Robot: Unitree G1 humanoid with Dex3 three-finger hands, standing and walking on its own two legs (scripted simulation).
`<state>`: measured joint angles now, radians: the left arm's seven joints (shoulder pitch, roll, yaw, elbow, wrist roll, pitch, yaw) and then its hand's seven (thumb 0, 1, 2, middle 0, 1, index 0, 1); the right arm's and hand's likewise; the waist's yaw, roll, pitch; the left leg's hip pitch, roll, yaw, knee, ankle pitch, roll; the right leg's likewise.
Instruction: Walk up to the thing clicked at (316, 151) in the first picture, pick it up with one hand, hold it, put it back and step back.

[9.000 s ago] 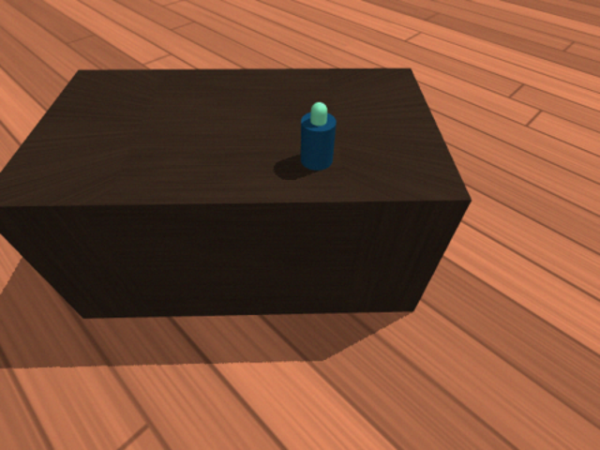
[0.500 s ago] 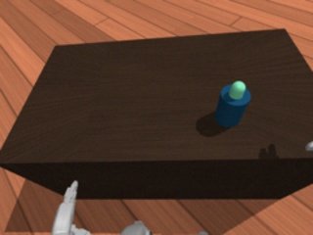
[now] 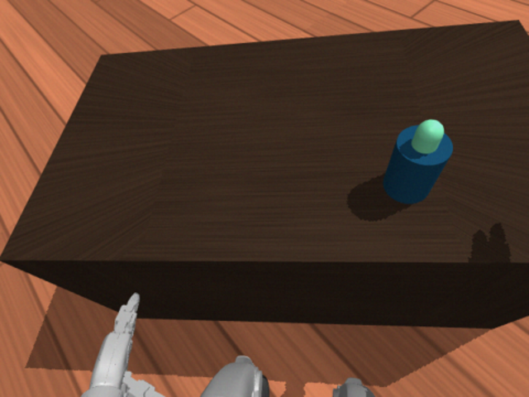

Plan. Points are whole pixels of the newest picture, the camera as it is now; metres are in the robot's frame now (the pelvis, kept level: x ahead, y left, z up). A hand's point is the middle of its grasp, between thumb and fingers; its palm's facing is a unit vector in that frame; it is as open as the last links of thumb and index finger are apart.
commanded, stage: go down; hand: right
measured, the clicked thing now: (418, 158) +0.53 -0.20 -0.03
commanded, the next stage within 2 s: approach in 1.46 s
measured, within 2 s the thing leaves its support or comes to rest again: neither
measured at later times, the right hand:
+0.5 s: hand out of the picture +0.43 -0.39 +0.09, palm faces +0.24 +0.97 +0.01, open 17.6 cm
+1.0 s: hand out of the picture +0.44 -0.39 +0.09, palm faces +0.24 +0.97 +0.00, open 17.7 cm
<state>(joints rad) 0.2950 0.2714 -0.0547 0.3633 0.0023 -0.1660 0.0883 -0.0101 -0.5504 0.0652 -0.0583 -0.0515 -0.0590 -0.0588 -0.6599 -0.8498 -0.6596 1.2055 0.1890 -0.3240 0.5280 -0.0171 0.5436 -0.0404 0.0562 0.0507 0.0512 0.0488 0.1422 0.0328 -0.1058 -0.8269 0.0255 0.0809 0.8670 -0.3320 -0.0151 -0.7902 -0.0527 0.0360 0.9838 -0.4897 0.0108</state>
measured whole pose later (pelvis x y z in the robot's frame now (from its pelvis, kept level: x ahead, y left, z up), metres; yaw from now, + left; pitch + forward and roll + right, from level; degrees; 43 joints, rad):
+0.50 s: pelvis +0.00 +0.00 -0.01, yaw +0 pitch +20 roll +4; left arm 0.30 0.28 -0.06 0.31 0.01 -0.15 0.07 -0.01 -0.56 0.07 -0.06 -0.05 -0.06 -0.06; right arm -0.74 -0.95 -0.70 1.27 0.15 -0.31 0.55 -0.02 0.57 -0.05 0.05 0.06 0.05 0.05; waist 0.17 0.03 -0.12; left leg -0.91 0.02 0.09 0.92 -0.35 -0.02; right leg -0.89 -0.06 0.05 1.06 -0.52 0.01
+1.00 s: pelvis +0.00 -0.01 -0.01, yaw +1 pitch +20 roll +4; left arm 0.31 0.28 -0.05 0.27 0.01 -0.13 0.06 -0.01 -0.55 0.06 -0.06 -0.05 -0.06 -0.05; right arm -0.77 -0.96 -0.69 1.26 0.13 -0.28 0.52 -0.02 0.60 -0.06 0.04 0.06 0.05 0.06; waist 0.18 0.03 -0.12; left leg -0.93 0.02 0.09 0.92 -0.34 -0.02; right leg -0.91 -0.06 0.05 1.07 -0.52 0.00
